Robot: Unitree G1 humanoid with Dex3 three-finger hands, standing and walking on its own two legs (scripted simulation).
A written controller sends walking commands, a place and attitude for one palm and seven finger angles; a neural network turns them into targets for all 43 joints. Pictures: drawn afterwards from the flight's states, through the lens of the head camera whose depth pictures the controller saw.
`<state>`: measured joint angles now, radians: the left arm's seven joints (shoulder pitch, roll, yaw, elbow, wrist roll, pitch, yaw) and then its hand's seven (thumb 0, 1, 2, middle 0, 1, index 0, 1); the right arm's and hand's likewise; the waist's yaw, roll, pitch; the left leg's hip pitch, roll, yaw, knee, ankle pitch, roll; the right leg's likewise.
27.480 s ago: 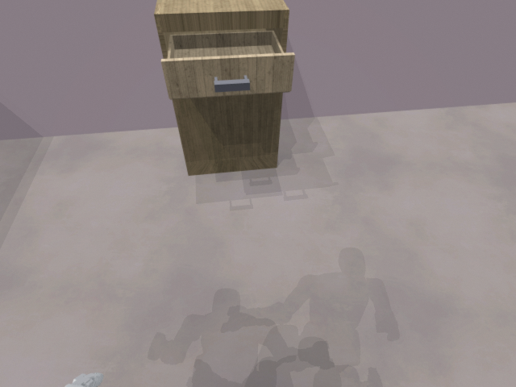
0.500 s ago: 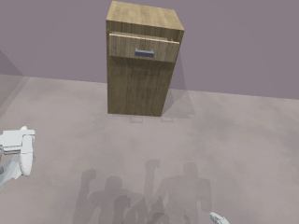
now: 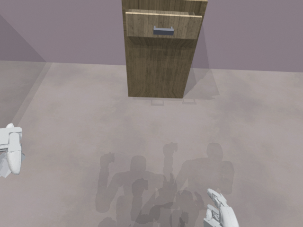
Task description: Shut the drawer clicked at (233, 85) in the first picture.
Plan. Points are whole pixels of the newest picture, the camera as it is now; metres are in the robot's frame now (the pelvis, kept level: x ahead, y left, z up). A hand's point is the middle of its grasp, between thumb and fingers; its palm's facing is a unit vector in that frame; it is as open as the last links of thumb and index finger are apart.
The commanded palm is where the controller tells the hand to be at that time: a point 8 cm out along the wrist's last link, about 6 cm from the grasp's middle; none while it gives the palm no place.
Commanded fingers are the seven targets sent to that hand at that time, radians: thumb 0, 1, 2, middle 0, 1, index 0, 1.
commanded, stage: let the arm hang, fingers relaxed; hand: left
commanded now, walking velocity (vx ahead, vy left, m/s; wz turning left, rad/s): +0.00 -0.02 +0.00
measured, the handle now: (163, 29) +1.18 -0.03 -0.08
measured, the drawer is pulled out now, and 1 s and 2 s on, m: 0.05 0.05 0.05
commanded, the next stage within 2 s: look to check the result in 1.18 s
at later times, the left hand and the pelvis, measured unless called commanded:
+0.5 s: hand out of the picture +0.04 +0.20 -0.18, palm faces +0.08 -0.97 -0.21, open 3.8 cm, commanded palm none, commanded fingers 0.00 0.90 0.90 -0.52 -0.65 -0.52 -0.65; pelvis +0.02 +0.00 +0.00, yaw +3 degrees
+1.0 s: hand out of the picture +0.02 +0.20 -0.17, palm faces +0.03 -0.98 -0.18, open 7.3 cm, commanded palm none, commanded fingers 0.00 0.90 0.90 -0.20 -0.30 -0.20 -0.30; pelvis +0.02 +0.03 +0.01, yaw +0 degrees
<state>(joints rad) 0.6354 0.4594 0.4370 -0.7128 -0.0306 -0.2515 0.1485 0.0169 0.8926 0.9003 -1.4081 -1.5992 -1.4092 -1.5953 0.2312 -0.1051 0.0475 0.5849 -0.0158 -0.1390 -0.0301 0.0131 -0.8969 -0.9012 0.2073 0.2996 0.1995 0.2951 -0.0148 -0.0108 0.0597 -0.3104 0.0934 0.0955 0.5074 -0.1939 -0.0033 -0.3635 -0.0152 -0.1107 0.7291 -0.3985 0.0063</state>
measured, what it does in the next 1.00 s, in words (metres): steps on the spot: right foot, then left foot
